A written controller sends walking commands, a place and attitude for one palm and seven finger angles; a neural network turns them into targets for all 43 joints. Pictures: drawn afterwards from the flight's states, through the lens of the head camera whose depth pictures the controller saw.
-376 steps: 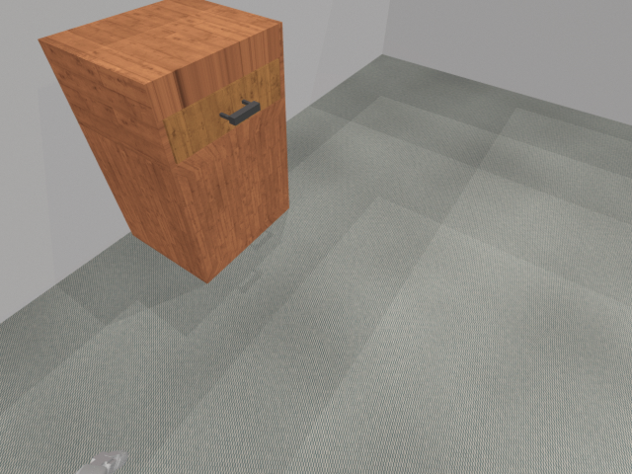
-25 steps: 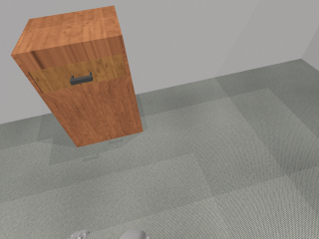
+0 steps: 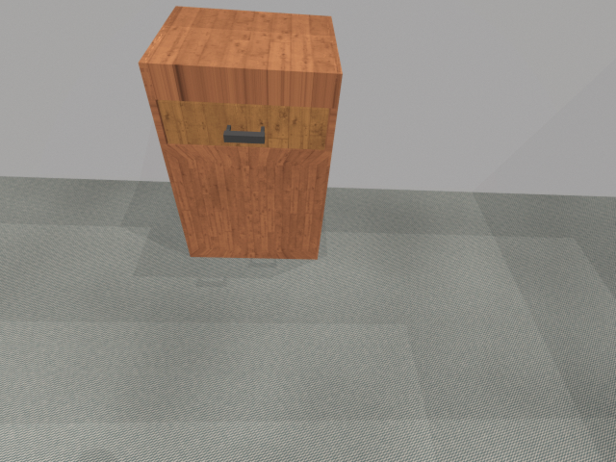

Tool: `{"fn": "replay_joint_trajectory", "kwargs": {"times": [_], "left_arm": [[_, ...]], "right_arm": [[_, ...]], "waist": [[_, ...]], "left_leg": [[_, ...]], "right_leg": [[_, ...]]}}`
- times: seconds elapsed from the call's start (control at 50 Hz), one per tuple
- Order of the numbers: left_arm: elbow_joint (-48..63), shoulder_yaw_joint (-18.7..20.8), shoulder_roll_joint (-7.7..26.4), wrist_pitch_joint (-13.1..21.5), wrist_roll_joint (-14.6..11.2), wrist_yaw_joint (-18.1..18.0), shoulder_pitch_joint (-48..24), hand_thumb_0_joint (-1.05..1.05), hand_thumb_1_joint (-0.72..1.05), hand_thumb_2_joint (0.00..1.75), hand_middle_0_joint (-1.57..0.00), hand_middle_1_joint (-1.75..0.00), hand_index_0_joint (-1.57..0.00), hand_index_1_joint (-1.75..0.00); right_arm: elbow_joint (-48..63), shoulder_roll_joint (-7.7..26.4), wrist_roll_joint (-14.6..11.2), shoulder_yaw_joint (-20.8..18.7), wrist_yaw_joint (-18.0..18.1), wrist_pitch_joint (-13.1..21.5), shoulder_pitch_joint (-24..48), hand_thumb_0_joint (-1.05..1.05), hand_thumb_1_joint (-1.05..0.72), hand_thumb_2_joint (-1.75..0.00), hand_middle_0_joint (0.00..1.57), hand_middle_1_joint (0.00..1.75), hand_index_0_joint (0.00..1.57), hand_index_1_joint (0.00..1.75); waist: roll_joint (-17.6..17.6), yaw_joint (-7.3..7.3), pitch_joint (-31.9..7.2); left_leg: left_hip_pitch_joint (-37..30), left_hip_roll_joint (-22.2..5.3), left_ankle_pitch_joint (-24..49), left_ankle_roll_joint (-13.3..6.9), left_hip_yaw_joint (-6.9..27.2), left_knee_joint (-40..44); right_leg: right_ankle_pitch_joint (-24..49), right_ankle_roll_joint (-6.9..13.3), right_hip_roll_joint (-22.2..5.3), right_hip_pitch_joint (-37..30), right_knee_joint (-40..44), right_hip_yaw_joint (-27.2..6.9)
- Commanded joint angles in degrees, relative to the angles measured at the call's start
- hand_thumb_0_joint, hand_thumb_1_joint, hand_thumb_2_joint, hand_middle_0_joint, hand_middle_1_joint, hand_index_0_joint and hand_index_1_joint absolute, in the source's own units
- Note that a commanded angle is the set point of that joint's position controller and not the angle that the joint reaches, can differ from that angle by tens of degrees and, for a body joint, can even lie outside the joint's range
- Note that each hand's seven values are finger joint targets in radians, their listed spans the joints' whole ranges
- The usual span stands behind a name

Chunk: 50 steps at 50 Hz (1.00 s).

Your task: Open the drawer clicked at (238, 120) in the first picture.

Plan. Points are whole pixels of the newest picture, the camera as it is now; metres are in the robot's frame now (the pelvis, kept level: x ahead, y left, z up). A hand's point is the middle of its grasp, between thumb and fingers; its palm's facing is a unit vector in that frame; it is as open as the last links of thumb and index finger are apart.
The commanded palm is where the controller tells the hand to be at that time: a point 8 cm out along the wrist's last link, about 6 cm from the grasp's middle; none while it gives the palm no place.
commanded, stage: take the last steps up to it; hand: left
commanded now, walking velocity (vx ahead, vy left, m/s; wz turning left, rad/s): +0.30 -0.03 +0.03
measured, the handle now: (245, 133) +0.98 +0.27 -0.14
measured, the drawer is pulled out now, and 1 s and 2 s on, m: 0.00 0.00 0.00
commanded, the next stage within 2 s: come to a stop and stand still in 1.28 s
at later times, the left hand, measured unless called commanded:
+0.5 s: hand out of the picture +0.10 +0.11 -0.16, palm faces +0.08 -0.97 -0.22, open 7.3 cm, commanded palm none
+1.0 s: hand (203, 404) +0.24 +0.19 -0.18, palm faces +0.09 -0.98 -0.17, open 7.4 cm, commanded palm none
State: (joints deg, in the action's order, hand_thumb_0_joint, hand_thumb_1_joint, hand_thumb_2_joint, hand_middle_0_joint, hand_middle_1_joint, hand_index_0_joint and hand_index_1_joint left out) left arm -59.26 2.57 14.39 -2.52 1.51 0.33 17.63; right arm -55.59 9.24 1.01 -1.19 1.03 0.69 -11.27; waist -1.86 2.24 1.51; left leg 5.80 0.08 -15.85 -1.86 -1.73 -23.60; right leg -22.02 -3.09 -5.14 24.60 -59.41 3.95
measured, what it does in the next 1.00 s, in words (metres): walks ahead: right foot, then left foot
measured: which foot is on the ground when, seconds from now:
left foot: down 0.00-0.26, up 0.28-0.78, down 0.80-1.00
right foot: up 0.00-0.22, down 0.24-0.82, up 0.84-1.00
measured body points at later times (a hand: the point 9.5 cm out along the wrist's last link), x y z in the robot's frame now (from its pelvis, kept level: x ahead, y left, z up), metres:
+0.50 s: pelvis +0.11 -0.06 +0.00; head +0.10 -0.08 +0.45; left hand +0.09 +0.16 -0.15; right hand +0.10 -0.30 -0.16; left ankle +0.13 +0.09 -0.66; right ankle +0.10 -0.14 -0.74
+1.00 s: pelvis +0.26 +0.01 +0.00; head +0.27 +0.03 +0.45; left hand +0.23 +0.24 -0.17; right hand +0.34 -0.22 -0.14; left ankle +0.27 +0.10 -0.74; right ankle +0.24 -0.12 -0.66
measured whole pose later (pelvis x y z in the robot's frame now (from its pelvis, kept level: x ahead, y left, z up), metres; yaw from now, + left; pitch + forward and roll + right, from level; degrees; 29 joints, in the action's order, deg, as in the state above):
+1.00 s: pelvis +0.26 +0.01 +0.00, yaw +1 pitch -2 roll +0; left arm -64.4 3.3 9.7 0.5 1.5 -0.3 18.7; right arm -58.4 8.6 0.9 -3.4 2.0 4.9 -11.8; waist -1.8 1.1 2.7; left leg 10.2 -1.7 -13.8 -3.0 -11.1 -25.8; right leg -19.0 -0.6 -5.8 26.4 -65.8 4.2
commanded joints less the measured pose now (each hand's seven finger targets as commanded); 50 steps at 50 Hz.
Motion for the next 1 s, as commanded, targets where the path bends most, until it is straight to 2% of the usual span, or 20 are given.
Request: {"fn": "replay_joint_trajectory", "kwargs": {"times": [0.0,0.08,0.14,0.2,0.22,0.24,0.26,0.3,0.34,0.4,0.56,0.66,0.7,0.76,0.78,0.8,0.82,0.88,0.94,0.98], "left_arm": [[4.68,0.18,1.76,2.35,0.01,0.45,-4.98,0.00,0.90,0.90,-0.20,-0.30,-0.20,-0.30],[5.80,0.27,0.57,2.79,-0.14,0.80,-8.89,0.00,0.90,0.90,-0.20,-0.30,-0.20,-0.30],[5.24,0.38,-0.32,3.35,-0.29,0.95,-7.41,0.00,0.90,0.90,-0.20,-0.30,-0.20,-0.30],[1.21,1.44,1.55,4.49,-0.04,0.72,2.58,0.00,0.90,0.90,-0.20,-0.30,-0.20,-0.30],[-0.86,2.26,5.66,5.35,0.42,0.23,9.52,0.00,0.90,0.90,-0.20,-0.30,-0.20,-0.30],[-2.10,3.21,10.62,5.51,0.03,-0.35,14.82,0.00,0.90,0.90,-0.20,-0.30,-0.20,-0.30],[-1.95,2.97,9.68,5.20,-0.65,-0.97,14.12,0.00,0.90,0.90,-0.20,-0.30,-0.20,-0.30],[-0.17,2.18,5.72,5.37,-0.65,-1.19,5.79,0.00,0.90,0.90,-0.20,-0.30,-0.20,-0.30],[0.77,1.03,1.86,5.81,-0.58,-1.41,1.43,0.00,0.90,0.90,-0.20,-0.30,-0.20,-0.30],[-0.06,0.49,-0.13,6.56,-0.46,-1.52,2.03,0.00,0.90,0.90,-0.20,-0.30,-0.20,-0.30],[-4.21,0.36,-0.08,7.78,-0.27,-1.65,10.02,0.00,0.90,0.90,-0.20,-0.30,-0.20,-0.30],[-5.86,0.46,-0.03,7.37,0.19,-1.93,11.71,0.00,0.90,0.90,-0.20,-0.30,-0.20,-0.30],[-5.84,0.84,0.67,6.96,0.23,-1.92,11.15,0.00,0.90,0.90,-0.20,-0.30,-0.20,-0.30],[-5.94,0.85,-0.17,6.40,-0.31,-1.64,10.18,0.00,0.90,0.90,-0.20,-0.30,-0.20,-0.30],[-4.99,0.51,-2.76,6.28,-0.70,-1.35,11.60,0.00,0.90,0.90,-0.20,-0.30,-0.20,-0.30],[-3.11,-0.15,-4.20,6.40,-0.92,-0.98,10.22,0.00,0.90,0.90,-0.20,-0.30,-0.20,-0.30],[-1.96,0.32,-2.42,6.05,-0.58,-1.27,6.75,0.00,0.90,0.90,-0.20,-0.30,-0.20,-0.30],[-2.57,0.81,-3.44,5.30,-0.08,-0.40,2.19,0.00,0.90,0.90,-0.20,-0.30,-0.20,-0.30],[-2.81,0.94,-5.61,3.92,0.27,-0.20,4.42,0.00,0.90,0.90,-0.20,-0.30,-0.20,-0.30],[-2.01,1.09,-5.16,3.20,0.30,0.03,3.72,0.00,0.90,0.90,-0.20,-0.30,-0.20,-0.30]], "right_arm": [[-0.82,10.42,0.01,-2.51,0.46,1.50,-7.81,0.00,-0.90,-0.90,0.20,0.30,0.20,0.30],[-2.00,10.41,0.52,-2.94,0.53,1.70,-9.26,0.00,-0.90,-0.90,0.20,0.30,0.20,0.30],[-2.80,10.87,0.71,-2.96,0.44,1.59,-8.50,0.00,-0.90,-0.90,0.20,0.30,0.20,0.30],[-3.95,8.96,0.38,-2.56,0.39,1.59,-8.25,0.00,-0.90,-0.90,0.20,0.30,0.20,0.30],[-3.36,6.29,-0.22,-1.98,0.01,1.98,-8.53,0.00,-0.90,-0.90,0.20,0.30,0.20,0.30],[-1.14,4.31,-0.40,-1.56,-0.34,2.09,-6.80,0.00,-0.90,-0.90,0.20,0.30,0.20,0.30],[-0.65,7.33,-0.10,-2.28,-0.46,1.62,-5.14,0.00,-0.90,-0.90,0.20,0.30,0.20,0.30],[-1.81,6.49,0.15,-2.89,-1.04,1.28,-3.32,0.00,-0.90,-0.90,0.20,0.30,0.20,0.30],[-3.74,4.15,0.57,-2.93,-1.47,0.12,-6.41,0.00,-0.90,-0.90,0.20,0.30,0.20,0.30],[-5.40,2.09,0.80,-2.85,-1.78,-0.79,-10.59,0.00,-0.90,-0.90,0.20,0.30,0.20,0.30],[-2.09,2.10,0.40,-2.80,-2.49,0.23,0.02,0.00,-0.90,-0.90,0.20,0.30,0.20,0.30],[0.13,0.71,0.13,-2.23,-2.70,1.09,5.61,0.00,-0.90,-0.90,0.20,0.30,0.20,0.30],[0.15,1.18,0.09,-2.16,-2.67,1.48,4.75,0.00,-0.90,-0.90,0.20,0.30,0.20,0.30],[-3.74,4.45,0.55,-2.81,-1.58,2.67,-6.77,0.00,-0.90,-0.90,0.20,0.30,0.20,0.30],[-5.47,9.80,1.13,-4.07,-0.83,3.21,-14.71,0.00,-0.90,-0.90,0.20,0.30,0.20,0.30],[-6.92,14.15,0.63,-4.87,-0.24,2.93,-20.39,0.00,-0.90,-0.90,0.20,0.30,0.20,0.30],[-6.94,13.67,0.32,-4.49,0.14,2.27,-19.54,0.00,-0.90,-0.90,0.20,0.30,0.20,0.30],[-4.23,6.76,0.31,-2.75,0.38,3.15,-8.97,0.00,-0.90,-0.90,0.20,0.30,0.20,0.30],[-4.39,3.67,0.26,-2.39,0.59,4.07,-8.82,0.00,-0.90,-0.90,0.20,0.30,0.20,0.30],[-4.25,3.89,0.06,-2.16,0.65,4.32,-8.76,0.00,-0.90,-0.90,0.20,0.30,0.20,0.30]], "waist": [[8.84,-4.01,4.56],[9.26,-4.78,5.71],[9.91,-3.55,5.29],[3.84,1.16,1.66],[-5.85,3.99,-2.13],[-19.38,5.58,-2.96],[-12.28,5.25,-0.98],[-6.40,2.14,5.62],[-1.85,-1.32,6.50],[-3.78,-3.38,5.25],[-2.54,-0.27,6.25],[-4.26,0.66,7.90],[-5.12,0.14,7.01],[2.56,-5.20,0.61],[14.19,-7.90,-5.90],[22.69,-8.80,-9.04],[14.55,-8.54,-6.57],[6.12,-4.60,2.69],[6.90,-2.05,2.62],[6.95,-1.44,2.77]], "left_leg": [[-2.77,-14.81,5.47,-8.59,13.05,12.98],[-1.33,-15.57,3.98,-8.96,13.19,12.82],[2.20,-15.02,4.54,-8.00,11.80,10.19],[11.05,-9.71,1.06,-3.67,6.95,-3.13],[19.20,-4.37,-4.45,-0.96,0.73,-17.54],[29.51,0.38,-19.13,0.40,-2.47,-32.02],[30.49,-2.43,-17.96,0.11,1.75,-39.72],[31.15,-5.68,-7.95,0.09,3.06,-44.82],[26.66,-7.10,-1.14,1.32,2.33,-43.80],[24.68,-6.91,3.98,2.90,0.37,-40.50],[32.10,-8.05,6.11,4.37,-1.37,-27.73],[24.87,-7.05,3.21,2.77,-3.41,-17.00],[20.68,-6.01,1.68,1.88,-4.12,-14.05],[-0.91,-2.94,4.99,0.59,-6.31,-3.97],[-13.30,-14.49,5.88,-2.90,8.07,-0.47],[-18.99,-25.42,12.12,-7.84,23.62,5.92],[-15.70,-27.08,9.63,-9.69,23.49,7.75],[0.18,-21.92,10.22,-6.86,12.74,11.26],[3.85,-17.79,16.38,-5.46,4.22,12.34],[3.42,-17.01,16.21,-6.02,2.92,13.63]], "right_leg": [[2.06,-0.50,-1.65,9.25,4.04,-0.86],[1.80,-0.20,-1.64,5.90,14.22,-0.10],[2.82,0.47,0.17,-1.62,21.72,1.79],[8.96,1.54,1.39,-21.11,32.86,1.54],[1.92,4.59,-8.10,-30.87,37.85,-10.04],[-0.38,9.89,-20.04,-34.33,46.37,-29.19],[-6.66,12.40,-22.03,-29.38,49.94,-30.99],[-16.40,11.97,-18.85,-17.62,52.72,-26.96],[-8.32,9.52,-14.85,-10.38,52.97,-16.27],[0.82,8.11,-10.54,-9.39,53.00,-6.90],[13.29,11.11,-11.60,-20.71,51.65,-6.20],[19.50,11.30,-13.04,-18.93,48.54,-5.12],[19.38,11.01,-12.85,-18.76,46.47,-4.79],[26.37,7.85,-7.37,-12.82,27.94,0.92],[14.09,4.85,-1.69,-3.15,12.79,4.93],[-11.32,3.15,3.69,7.42,-2.11,4.70],[-11.58,4.36,1.77,9.94,-8.44,-0.55],[0.06,3.27,-3.27,9.38,-11.13,-2.64],[5.58,2.08,-3.07,6.30,-7.91,-1.91],[8.58,1.50,-3.26,7.57,-6.01,-2.06]]}}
